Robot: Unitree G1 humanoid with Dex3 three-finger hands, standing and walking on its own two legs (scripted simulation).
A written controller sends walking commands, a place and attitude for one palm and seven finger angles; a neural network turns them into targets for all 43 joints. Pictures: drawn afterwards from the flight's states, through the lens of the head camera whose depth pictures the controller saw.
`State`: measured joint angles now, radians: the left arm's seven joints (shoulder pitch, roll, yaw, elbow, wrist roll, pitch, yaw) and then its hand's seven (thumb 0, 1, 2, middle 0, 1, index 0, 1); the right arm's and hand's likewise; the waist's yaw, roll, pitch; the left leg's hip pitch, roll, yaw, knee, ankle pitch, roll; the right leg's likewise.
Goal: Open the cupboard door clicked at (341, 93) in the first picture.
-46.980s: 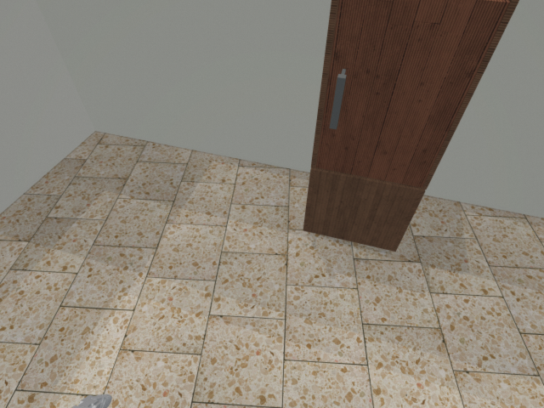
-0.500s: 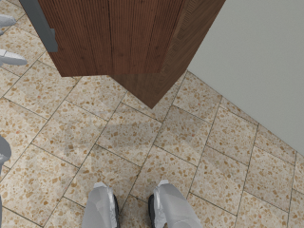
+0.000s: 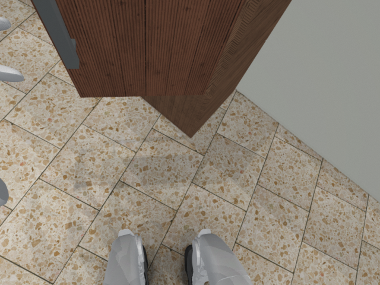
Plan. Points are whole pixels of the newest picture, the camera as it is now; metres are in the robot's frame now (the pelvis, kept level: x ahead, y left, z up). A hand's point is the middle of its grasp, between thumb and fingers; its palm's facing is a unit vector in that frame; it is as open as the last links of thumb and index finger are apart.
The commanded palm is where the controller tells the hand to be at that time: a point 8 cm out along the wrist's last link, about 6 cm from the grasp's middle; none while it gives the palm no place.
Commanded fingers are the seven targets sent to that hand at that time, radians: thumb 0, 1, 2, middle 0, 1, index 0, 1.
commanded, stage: move the hooked fingers beside the handle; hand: left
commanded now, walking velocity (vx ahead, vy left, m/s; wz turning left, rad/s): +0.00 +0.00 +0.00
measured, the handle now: (59, 23) +0.59 +0.20 +0.07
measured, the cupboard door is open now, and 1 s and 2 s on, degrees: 47 47 46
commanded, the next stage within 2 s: slide the fingers in behind the handle in 1.12 s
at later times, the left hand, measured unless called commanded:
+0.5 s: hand (1, 43) +0.54 +0.28 +0.07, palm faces +0.04 -1.00 -0.02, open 14.0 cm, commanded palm +0.54 +0.30 +0.06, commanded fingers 0.00 -0.50 0.30 -0.30 -1.20 -0.30 -1.20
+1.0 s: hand out of the picture +0.54 +0.29 +0.07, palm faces +0.05 -1.00 -0.03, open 14.0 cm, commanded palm +0.53 +0.30 +0.06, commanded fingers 0.00 -0.50 0.30 -0.30 -1.20 -0.30 -1.20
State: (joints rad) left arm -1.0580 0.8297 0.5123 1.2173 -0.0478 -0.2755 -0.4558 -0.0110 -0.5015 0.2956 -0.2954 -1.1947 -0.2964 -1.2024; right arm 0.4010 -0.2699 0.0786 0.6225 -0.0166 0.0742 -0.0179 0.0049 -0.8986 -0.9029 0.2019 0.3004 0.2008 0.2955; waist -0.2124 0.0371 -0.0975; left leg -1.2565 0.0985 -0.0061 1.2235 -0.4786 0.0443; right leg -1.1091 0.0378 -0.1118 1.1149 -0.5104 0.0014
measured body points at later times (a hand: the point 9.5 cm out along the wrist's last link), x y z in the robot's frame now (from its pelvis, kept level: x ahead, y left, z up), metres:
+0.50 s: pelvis -0.01 +0.00 -0.01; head +0.18 +0.05 +0.40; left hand +0.53 +0.34 +0.07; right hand -0.03 -0.26 -0.10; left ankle +0.04 +0.09 -0.63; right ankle +0.00 -0.13 -0.63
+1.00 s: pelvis -0.01 +0.00 -0.01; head +0.18 +0.04 +0.39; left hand +0.53 +0.34 +0.08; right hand -0.03 -0.27 -0.10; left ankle +0.04 +0.09 -0.63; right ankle +0.00 -0.13 -0.63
